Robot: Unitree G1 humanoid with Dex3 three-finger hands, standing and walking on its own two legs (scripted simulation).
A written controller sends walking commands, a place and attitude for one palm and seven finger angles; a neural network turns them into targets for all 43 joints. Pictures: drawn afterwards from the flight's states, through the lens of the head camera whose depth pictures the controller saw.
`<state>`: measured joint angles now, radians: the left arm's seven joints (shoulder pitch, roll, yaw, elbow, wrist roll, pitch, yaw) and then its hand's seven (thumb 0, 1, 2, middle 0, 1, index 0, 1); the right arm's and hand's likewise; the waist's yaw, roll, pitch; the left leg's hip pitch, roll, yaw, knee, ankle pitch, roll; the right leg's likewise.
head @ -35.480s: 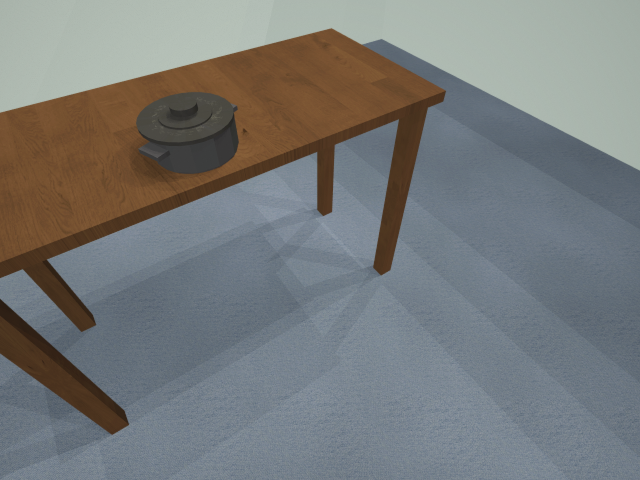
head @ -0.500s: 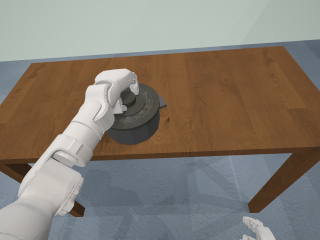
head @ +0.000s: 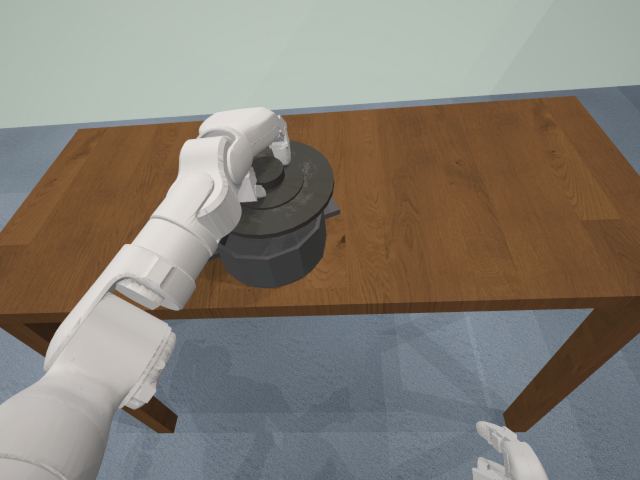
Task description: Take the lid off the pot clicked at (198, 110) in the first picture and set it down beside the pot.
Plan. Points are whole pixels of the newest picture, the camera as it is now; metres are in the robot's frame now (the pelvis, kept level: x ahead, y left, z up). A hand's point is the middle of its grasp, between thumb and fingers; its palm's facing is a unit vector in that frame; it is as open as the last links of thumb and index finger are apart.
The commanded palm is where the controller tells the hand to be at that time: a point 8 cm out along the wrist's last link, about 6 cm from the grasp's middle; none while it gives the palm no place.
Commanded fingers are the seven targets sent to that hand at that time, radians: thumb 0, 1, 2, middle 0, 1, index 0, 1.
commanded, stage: lift the lid straight up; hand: left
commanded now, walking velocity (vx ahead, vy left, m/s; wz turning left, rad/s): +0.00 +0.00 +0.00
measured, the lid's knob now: (265, 173) +0.47 +0.08 +0.14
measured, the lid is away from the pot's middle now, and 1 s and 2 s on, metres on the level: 0.01 0.01 0.09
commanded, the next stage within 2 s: move the lid sideways beside the pot in 1.22 s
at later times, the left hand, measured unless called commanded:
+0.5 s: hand (233, 142) +0.45 +0.10 +0.21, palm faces -0.21 -0.08 -0.97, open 8.5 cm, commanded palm +0.42 +0.12 +0.28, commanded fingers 0.00 0.51 1.14 -0.93 -1.06 -0.78 -0.95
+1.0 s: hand (224, 113) +0.44 +0.10 +0.25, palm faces -0.15 -0.06 -0.99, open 8.6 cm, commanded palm +0.42 +0.12 +0.32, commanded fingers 0.00 0.51 1.14 -0.93 -1.06 -0.78 -0.95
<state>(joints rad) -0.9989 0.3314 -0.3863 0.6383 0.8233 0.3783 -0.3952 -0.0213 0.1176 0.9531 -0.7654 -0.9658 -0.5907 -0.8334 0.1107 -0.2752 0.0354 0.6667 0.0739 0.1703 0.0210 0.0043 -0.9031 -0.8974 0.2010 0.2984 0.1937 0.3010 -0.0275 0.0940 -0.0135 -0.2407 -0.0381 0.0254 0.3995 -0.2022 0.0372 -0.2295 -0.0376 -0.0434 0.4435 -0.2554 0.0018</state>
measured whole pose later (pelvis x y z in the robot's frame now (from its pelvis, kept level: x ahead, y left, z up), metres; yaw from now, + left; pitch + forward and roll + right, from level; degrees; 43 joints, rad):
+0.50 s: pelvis -0.01 +0.00 +0.00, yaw +0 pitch +2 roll +1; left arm -1.09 0.40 -0.33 0.66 0.83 0.38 -0.45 -0.03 0.12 0.95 -0.77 -0.97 -0.59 -0.83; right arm 0.13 -0.29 0.04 0.66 0.07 0.15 0.01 0.00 -0.90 -0.90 0.20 0.30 0.19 0.30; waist -0.03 0.09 -0.01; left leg -0.23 -0.03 0.03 0.38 -0.19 0.03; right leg -0.22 -0.03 -0.04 0.43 -0.24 0.00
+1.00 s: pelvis -0.01 +0.01 +0.00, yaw +0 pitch +2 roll +1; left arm -1.18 0.39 -0.37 0.62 0.82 0.39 -0.50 -0.03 0.12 0.95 -0.78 -0.97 -0.59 -0.83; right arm 0.11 -0.28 0.05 0.66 0.08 0.14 0.03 0.01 -0.90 -0.90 0.20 0.30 0.19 0.30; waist -0.01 0.09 -0.02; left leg -0.23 -0.05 0.02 0.37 -0.18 0.05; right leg -0.22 -0.05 -0.04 0.42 -0.23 0.01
